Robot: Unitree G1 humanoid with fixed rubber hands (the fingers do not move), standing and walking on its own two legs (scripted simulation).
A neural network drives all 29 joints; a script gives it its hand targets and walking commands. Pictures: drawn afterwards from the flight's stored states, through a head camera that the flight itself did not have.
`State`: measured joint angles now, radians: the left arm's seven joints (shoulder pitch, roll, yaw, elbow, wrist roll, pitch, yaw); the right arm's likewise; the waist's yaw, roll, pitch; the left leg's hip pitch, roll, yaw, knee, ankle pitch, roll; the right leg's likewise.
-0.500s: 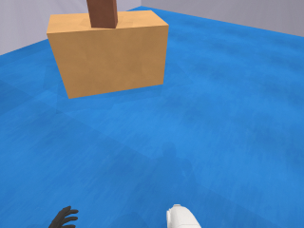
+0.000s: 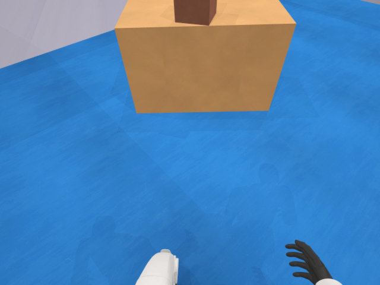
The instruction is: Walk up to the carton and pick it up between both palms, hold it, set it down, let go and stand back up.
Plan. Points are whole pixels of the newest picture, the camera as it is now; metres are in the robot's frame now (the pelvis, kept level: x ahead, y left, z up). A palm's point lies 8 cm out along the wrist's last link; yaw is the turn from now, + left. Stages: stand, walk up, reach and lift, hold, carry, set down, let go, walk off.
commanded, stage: walk up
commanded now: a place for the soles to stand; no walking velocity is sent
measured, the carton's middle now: out of the picture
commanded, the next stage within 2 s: none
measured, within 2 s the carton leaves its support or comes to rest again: neither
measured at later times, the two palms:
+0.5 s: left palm (111, 180) +0.40 +0.27 -0.09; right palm (309, 224) +0.30 -0.27 -0.10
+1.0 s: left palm (135, 176) +0.42 +0.20 -0.10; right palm (293, 129) +0.63 -0.31 -0.10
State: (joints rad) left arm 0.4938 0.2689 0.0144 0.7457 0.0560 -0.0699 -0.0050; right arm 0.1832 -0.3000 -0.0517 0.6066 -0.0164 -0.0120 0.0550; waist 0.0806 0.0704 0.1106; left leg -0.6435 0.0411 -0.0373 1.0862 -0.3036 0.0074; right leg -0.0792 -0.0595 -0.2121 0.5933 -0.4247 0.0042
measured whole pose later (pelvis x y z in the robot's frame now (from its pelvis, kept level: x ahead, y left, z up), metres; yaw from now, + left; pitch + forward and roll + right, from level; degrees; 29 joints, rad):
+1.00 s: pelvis +0.46 -0.07 +0.00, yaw +7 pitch -5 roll -2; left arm 0.48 0.27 0.03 0.73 0.05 -0.05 0.01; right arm 0.25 -0.30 -0.06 0.64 -0.03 0.01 0.05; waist 0.07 0.09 0.10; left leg -0.61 0.07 -0.01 1.06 -0.31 -0.01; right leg -0.19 -0.02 -0.17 0.64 -0.36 -0.04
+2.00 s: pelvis +0.84 -0.07 -0.01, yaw +4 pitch -4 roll -2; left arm 0.45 0.26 0.03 0.68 0.05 -0.04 0.01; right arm 0.24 -0.31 -0.05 0.63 -0.03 0.01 0.04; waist 0.07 0.10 0.11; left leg -0.58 0.11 0.01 1.01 -0.36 -0.01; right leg -0.25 -0.02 -0.07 0.71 -0.38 0.00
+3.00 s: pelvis +1.10 -0.07 -0.02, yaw +2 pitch -4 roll -2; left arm 0.32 0.27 0.02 0.61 0.03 -0.01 0.02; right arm 0.20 -0.29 -0.03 0.63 -0.02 0.02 0.00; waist 0.05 0.06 0.17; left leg -0.43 0.06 -0.01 0.78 -0.29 -0.01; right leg -0.35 -0.06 -0.11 0.79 -0.37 0.01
